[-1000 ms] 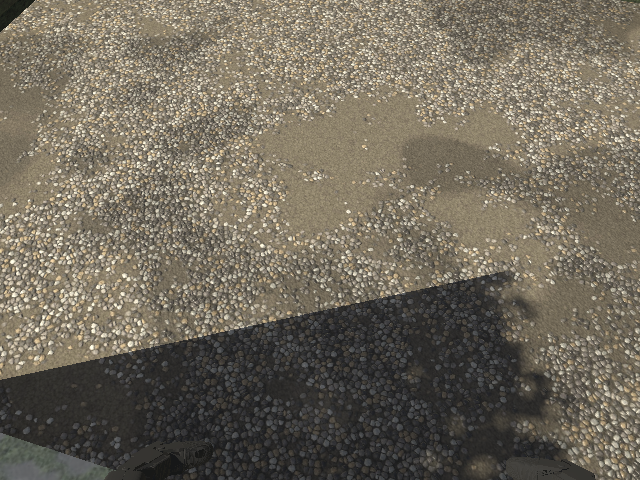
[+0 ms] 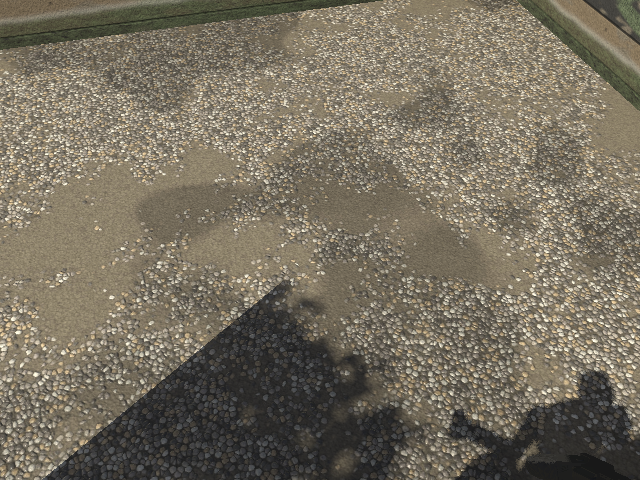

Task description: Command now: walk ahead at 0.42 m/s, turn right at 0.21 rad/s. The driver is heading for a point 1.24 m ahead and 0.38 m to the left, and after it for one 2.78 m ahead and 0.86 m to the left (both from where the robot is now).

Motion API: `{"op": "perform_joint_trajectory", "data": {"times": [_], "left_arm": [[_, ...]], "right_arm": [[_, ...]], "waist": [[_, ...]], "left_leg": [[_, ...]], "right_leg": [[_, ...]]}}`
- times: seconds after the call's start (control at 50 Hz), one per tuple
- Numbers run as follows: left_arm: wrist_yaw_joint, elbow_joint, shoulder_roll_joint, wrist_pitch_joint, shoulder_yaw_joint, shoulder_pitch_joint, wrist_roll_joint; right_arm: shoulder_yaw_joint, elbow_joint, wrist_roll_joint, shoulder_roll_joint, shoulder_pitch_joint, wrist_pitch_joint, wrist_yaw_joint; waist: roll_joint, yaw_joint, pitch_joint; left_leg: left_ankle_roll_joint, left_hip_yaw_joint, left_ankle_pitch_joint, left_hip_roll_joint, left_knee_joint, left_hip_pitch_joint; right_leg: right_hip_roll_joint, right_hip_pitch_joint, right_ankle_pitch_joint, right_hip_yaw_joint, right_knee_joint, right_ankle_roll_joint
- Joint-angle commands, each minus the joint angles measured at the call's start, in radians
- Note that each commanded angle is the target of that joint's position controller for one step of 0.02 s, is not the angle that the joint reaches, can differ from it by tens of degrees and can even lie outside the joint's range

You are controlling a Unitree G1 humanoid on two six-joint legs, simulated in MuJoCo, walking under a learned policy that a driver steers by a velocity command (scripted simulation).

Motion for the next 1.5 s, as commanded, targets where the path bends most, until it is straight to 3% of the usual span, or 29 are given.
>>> {"op": "perform_joint_trajectory", "data": {"times": [0.02,0.04,0.06,0.1,0.16,0.26,0.32,0.34,0.38,0.46,0.7,0.76,0.82,0.86,0.9,0.94,0.96,1.0,1.06,1.1,1.14,1.16,1.18,1.2,1.24,1.32,1.38,1.42,1.5], "left_arm": [[0.001,-0.09,-0.016,-0.013,-0.003,-0.083,-0.052],[0.012,-0.136,0.067,-0.021,0.014,-0.18,-0.051],[0.02,-0.134,0.106,-0.031,0.027,-0.194,-0.044],[0.015,-0.117,0.102,-0.038,0.018,-0.186,-0.018],[-0.001,-0.112,0.037,-0.033,-0.008,-0.191,0.007],[0.003,-0.11,0.034,-0.05,-0.029,-0.21,-0.001],[0.008,-0.083,-0.012,-0.076,-0.046,-0.123,0.036],[0.004,-0.09,0.04,-0.086,-0.029,-0.163,0.042],[0.002,-0.115,0.066,-0.087,-0.024,-0.176,0.038],[0.011,-0.111,0.063,-0.086,-0.03,-0.182,0.034],[-0.008,-0.124,0.035,-0.069,-0.011,-0.153,0.026],[-0.018,-0.108,0.058,-0.061,0.009,-0.112,0.023],[-0.001,-0.086,0.086,-0.05,0.026,-0.127,0.03],[0.007,-0.081,0.098,-0.068,0.025,-0.137,0.023],[-0.006,-0.096,0.054,-0.062,0.014,-0.218,0.007],[-0.032,-0.17,-0.015,-0.031,-0.014,-0.274,-0.019],[-0.038,-0.187,-0.017,-0.026,-0.011,-0.271,-0.017],[-0.016,-0.171,-0.009,-0.051,0.005,-0.187,-0.014],[0.003,-0.132,0.009,-0.073,0.0,-0.108,-0.013],[-0.014,-0.115,0.014,-0.059,-0.007,-0.105,-0.039],[-0.036,-0.059,-0.003,-0.042,-0.014,0.057,-0.031],[-0.041,-0.042,-0.002,-0.031,-0.02,0.066,-0.012],[-0.045,-0.086,0.073,-0.027,-0.001,-0.06,-0.029],[-0.039,-0.14,0.094,-0.035,0.008,-0.174,-0.049],[-0.028,-0.179,0.079,-0.061,-0.01,-0.269,-0.05],[-0.035,-0.168,0.045,-0.084,-0.009,-0.214,-0.066],[-0.035,-0.153,0.047,-0.066,0.005,-0.114,-0.07],[-0.029,-0.143,0.056,-0.048,0.012,-0.116,-0.066],[-0.053,-0.087,0.063,-0.034,0.009,-0.03,-0.053]], "right_arm": [[0.022,-0.029,-0.029,-0.021,0.159,-0.024,0.009],[-0.017,-0.024,-0.017,-0.132,0.178,-0.025,0.01],[-0.024,-0.041,-0.002,-0.142,0.119,-0.022,0.004],[-0.015,-0.092,0.014,-0.102,-0.023,-0.017,0.005],[-0.003,-0.111,0.028,-0.082,-0.083,-0.019,0.006],[-0.028,-0.101,0.014,-0.124,-0.033,0.02,0.015],[-0.027,-0.089,0.022,-0.107,-0.02,0.03,0.007],[-0.016,-0.101,0.034,-0.056,-0.012,0.021,0.011],[-0.014,-0.123,0.028,-0.046,-0.074,0.009,0.011],[-0.024,-0.124,0.008,-0.065,-0.111,-0.003,0.024],[-0.037,-0.131,0.057,-0.128,-0.154,0.032,0.009],[-0.038,-0.14,0.077,-0.115,-0.175,0.024,0.007],[-0.037,-0.144,0.059,-0.085,-0.209,0.008,0.006],[-0.045,-0.153,0.04,-0.094,-0.228,0.012,0.026],[-0.03,-0.085,0.056,-0.059,-0.047,0.006,0.034],[-0.012,-0.093,0.051,-0.095,-0.057,0.007,0.035],[-0.007,-0.131,0.041,-0.119,-0.144,0.008,0.014],[-0.003,-0.163,-0.003,-0.099,-0.214,-0.002,-0.027],[0.001,-0.155,0.013,-0.063,-0.23,-0.041,-0.04],[-0.01,-0.117,0.01,-0.079,-0.156,-0.038,-0.031],[-0.019,-0.124,0.029,-0.087,-0.209,-0.018,-0.02],[-0.007,-0.13,0.026,-0.032,-0.213,-0.003,-0.011],[0.001,-0.163,0.039,-0.038,-0.224,-0.002,0.0],[-0.011,-0.186,0.032,-0.094,-0.291,-0.019,0.004],[-0.014,-0.178,0.03,-0.073,-0.272,-0.051,0.012],[-0.001,-0.146,-0.006,-0.013,-0.201,-0.054,-0.002],[-0.033,-0.136,0.003,-0.11,-0.14,-0.055,-0.009],[-0.039,-0.139,0.002,-0.125,-0.163,-0.052,-0.019],[-0.028,-0.156,0.005,-0.086,-0.279,-0.045,-0.034]], "waist": [[0.164,-0.074,-0.106],[0.287,-0.108,0.031],[0.239,-0.067,0.077],[0.15,0.01,0.033],[0.16,0.016,-0.032],[0.124,-0.027,-0.042],[0.03,-0.005,-0.079],[-0.122,-0.017,-0.105],[-0.226,0.02,-0.075],[-0.124,0.0,-0.091],[0.081,-0.027,-0.119],[0.024,-0.002,-0.127],[-0.164,0.019,-0.088],[-0.104,0.019,-0.044],[0.04,-0.093,-0.081],[0.351,-0.104,0.019],[0.366,-0.071,0.002],[0.18,-0.008,-0.144],[0.098,0.003,-0.249],[0.107,-0.042,-0.194],[0.076,0.028,-0.145],[-0.067,0.009,-0.057],[-0.282,-0.012,0.033],[-0.285,0.01,0.088],[-0.125,-0.042,0.04],[-0.018,-0.032,-0.057],[0.22,-0.039,-0.097],[0.187,-0.019,-0.06],[0.124,0.078,-0.048]], "left_leg": [[0.062,-0.289,-0.197,0.212,-0.295,0.435],[0.087,-0.571,-0.25,0.271,-0.447,0.307],[0.112,-0.664,-0.284,0.272,-0.468,0.274],[0.111,-0.554,-0.245,0.205,-0.448,0.172],[0.097,-0.412,-0.032,0.106,-0.425,0.049],[0.152,-0.429,0.108,0.067,-0.348,0.172],[0.138,-0.354,0.285,0.033,-0.216,0.032],[0.098,-0.237,0.222,-0.027,-0.174,-0.051],[0.073,-0.151,0.141,-0.06,-0.047,-0.15],[0.084,-0.086,0.219,-0.031,-0.047,0.007],[0.121,-0.255,0.49,-0.056,-0.09,-0.136],[0.103,-0.253,0.295,-0.074,-0.105,-0.262],[0.101,-0.122,0.086,-0.04,0.072,-0.332],[0.092,-0.053,0.093,-0.005,0.115,-0.195],[0.126,-0.081,0.078,-0.025,-0.04,-0.054],[0.157,-0.456,-0.221,0.0,-0.377,-0.138],[0.168,-0.572,-0.237,0.046,-0.42,-0.085],[0.176,-0.594,-0.066,0.131,-0.35,0.071],[0.068,-0.438,0.098,0.114,-0.342,0.126],[0.032,-0.35,0.124,0.121,-0.414,0.103],[-0.073,-0.183,0.034,0.022,-0.416,0.012],[-0.112,-0.064,0.047,-0.078,-0.213,-0.073],[-0.113,0.056,0.085,-0.116,-0.072,-0.184],[-0.064,0.012,0.105,-0.004,0.013,-0.204],[-0.056,-0.011,0.206,0.037,-0.013,0.038],[-0.053,0.041,0.258,0.052,-0.138,0.319],[-0.071,-0.172,-0.036,0.183,-0.362,0.336],[-0.06,-0.204,-0.106,0.239,-0.426,0.255],[-0.078,0.064,-0.031,0.134,-0.36,0.141]], "right_leg": [[-0.063,-0.27,-0.398,0.117,0.072,0.005],[0.004,-0.407,-0.317,0.028,0.114,0.028],[-0.04,-0.43,-0.227,0.054,0.155,0.038],[-0.115,-0.286,-0.083,-0.054,0.134,0.083],[-0.108,-0.023,0.005,-0.105,0.112,0.116],[-0.102,0.05,-0.029,-0.135,-0.084,0.106],[-0.15,0.338,0.156,-0.159,-0.125,0.069],[-0.197,0.397,0.129,-0.118,-0.104,0.045],[-0.318,0.4,0.11,0.025,-0.195,-0.005],[-0.305,0.296,0.33,-0.062,-0.13,0.001],[-0.213,0.344,0.053,-0.299,0.0,0.03],[-0.262,0.451,-0.07,-0.286,-0.047,0.011],[-0.495,0.432,-0.135,-0.185,-0.189,-0.042],[-0.51,0.221,-0.27,-0.203,-0.23,-0.02],[-0.369,0.127,-0.277,-0.353,-0.055,0.04],[-0.117,-0.01,-0.328,-0.357,0.253,0.081],[-0.094,-0.095,-0.317,-0.237,0.378,0.089],[-0.114,-0.163,-0.209,-0.103,0.493,0.106],[-0.15,0.026,-0.139,-0.111,0.305,0.071],[-0.144,0.174,-0.126,-0.141,0.067,0.021],[-0.071,0.424,-0.022,-0.258,-0.145,-0.042],[-0.099,0.431,-0.026,-0.179,-0.167,-0.091],[-0.234,0.297,-0.108,0.083,-0.236,-0.158],[-0.371,0.118,-0.264,0.314,-0.36,-0.177],[-0.324,-0.033,-0.228,0.297,-0.381,-0.129],[-0.166,-0.035,-0.108,0.131,-0.257,-0.07],[-0.065,-0.061,-0.192,-0.027,-0.032,-0.059],[-0.075,-0.04,-0.133,-0.097,0.024,-0.073],[-0.087,0.146,-0.065,-0.122,-0.124,-0.1]]}}
Velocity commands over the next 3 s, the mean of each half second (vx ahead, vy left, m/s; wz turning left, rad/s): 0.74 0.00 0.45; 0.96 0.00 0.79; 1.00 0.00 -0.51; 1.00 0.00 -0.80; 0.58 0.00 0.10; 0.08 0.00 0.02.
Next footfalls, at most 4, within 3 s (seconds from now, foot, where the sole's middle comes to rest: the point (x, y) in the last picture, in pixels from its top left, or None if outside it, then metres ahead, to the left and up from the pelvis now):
0.30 right None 0.06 -0.09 -0.75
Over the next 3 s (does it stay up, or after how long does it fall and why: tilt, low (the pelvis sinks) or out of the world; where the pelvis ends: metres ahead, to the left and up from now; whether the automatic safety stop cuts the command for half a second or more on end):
stays up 0.06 -0.01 0.02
